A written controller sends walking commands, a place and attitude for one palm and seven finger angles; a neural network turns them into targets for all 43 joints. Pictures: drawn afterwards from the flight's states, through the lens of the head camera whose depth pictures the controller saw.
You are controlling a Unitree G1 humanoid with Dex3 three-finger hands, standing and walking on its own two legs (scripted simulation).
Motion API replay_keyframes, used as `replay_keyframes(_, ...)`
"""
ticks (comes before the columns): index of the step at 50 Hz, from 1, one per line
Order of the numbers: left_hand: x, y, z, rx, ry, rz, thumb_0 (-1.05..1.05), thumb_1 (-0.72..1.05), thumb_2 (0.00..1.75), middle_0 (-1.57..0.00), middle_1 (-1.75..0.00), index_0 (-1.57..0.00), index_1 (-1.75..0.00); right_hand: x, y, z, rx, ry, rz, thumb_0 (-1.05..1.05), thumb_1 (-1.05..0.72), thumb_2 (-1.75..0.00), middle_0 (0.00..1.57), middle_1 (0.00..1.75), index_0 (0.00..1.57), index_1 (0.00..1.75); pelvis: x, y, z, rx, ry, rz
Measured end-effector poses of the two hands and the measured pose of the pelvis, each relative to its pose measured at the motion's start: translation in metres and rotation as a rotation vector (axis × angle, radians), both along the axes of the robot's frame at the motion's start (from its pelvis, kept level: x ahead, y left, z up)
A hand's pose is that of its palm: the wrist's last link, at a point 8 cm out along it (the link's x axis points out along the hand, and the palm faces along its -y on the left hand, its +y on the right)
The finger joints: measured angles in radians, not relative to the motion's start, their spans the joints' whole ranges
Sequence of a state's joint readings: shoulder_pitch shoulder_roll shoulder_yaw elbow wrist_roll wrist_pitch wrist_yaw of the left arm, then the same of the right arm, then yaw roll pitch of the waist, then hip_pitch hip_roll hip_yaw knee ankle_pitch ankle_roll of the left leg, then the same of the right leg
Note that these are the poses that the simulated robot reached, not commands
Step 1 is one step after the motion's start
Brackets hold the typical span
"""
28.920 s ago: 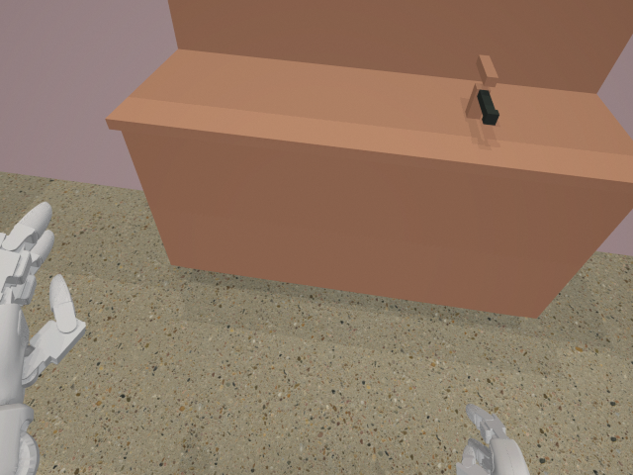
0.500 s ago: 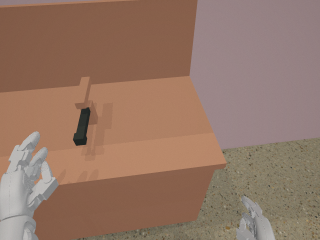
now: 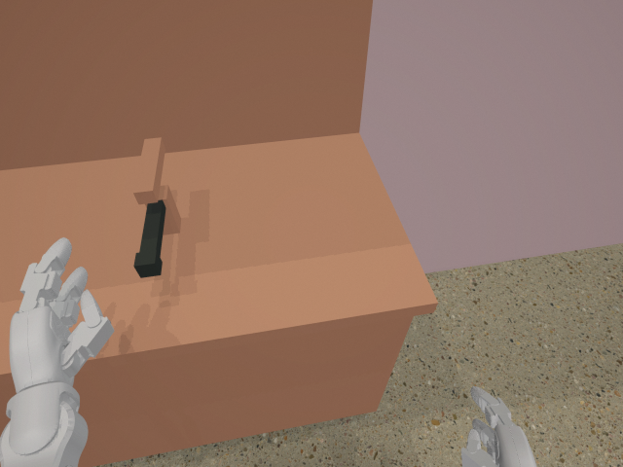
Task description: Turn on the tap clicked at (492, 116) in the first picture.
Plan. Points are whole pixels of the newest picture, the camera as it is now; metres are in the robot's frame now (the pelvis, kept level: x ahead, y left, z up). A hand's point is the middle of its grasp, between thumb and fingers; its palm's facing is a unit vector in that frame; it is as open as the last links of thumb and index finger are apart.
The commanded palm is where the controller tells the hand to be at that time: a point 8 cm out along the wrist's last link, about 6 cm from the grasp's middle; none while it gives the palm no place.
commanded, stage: reach beside the lever's end, fingers flat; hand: left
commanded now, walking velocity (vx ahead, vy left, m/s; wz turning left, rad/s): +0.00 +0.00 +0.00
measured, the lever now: (148, 264) +0.36 +0.28 +0.05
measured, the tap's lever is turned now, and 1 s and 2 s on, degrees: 0 0 1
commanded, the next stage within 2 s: push the lever round in 1.38 s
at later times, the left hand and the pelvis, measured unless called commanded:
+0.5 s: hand (113, 297) +0.29 +0.28 +0.07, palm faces +0.48 -0.87 -0.09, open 7.7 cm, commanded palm +0.24 +0.32 +0.07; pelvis +0.00 +0.01 -0.01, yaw -1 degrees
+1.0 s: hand (121, 283) +0.32 +0.30 +0.05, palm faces +0.50 -0.86 -0.09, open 7.8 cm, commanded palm +0.28 +0.33 +0.05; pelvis -0.01 +0.01 -0.02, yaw -1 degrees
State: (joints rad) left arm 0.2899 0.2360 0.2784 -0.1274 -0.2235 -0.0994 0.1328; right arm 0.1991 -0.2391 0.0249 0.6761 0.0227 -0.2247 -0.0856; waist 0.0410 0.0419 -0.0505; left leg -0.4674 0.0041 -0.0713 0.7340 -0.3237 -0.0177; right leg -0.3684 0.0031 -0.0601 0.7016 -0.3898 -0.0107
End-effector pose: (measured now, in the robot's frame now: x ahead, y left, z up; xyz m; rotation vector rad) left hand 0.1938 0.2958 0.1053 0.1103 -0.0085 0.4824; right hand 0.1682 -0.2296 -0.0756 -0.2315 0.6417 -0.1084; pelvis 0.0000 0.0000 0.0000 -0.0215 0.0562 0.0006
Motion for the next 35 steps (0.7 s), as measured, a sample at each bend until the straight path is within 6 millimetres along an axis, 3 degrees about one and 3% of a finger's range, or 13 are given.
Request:
replay_keyframes(9, 0.014, 0.002, -0.008, -0.002, -0.006, 0.004, 0.02, 0.89, 0.9, -0.19, -0.25, -0.18, -0.25, -0.002, 0.003, -0.004, -0.003, 0.024, 0.0, 0.01, -0.9, -0.9, 0.21, 0.3, 0.2, 0.3, -0.002, 0.004, -0.002, -0.002, 0.011, 0.0)
replay_keyframes(18, 0.033, 0.018, -0.021, -0.011, 0.011, 0.033, 0.02, 0.89, 0.9, -0.18, -0.23, -0.18, -0.23, -0.007, 0.001, -0.01, -0.013, 0.066, -0.017, 0.01, -0.9, -0.9, 0.21, 0.3, 0.2, 0.3, -0.004, 0.004, -0.004, -0.007, 0.03, -0.002)
replay_keyframes(35, 0.062, 0.033, -0.038, -0.011, 0.003, 0.03, 0.02, 0.89, 0.9, -0.16, -0.18, -0.16, -0.19, -0.033, -0.011, -0.024, -0.041, 0.167, -0.073, 0.01, -0.9, -0.9, 0.21, 0.3, 0.2, 0.3, -0.001, 0.009, -0.011, -0.014, 0.079, -0.014)
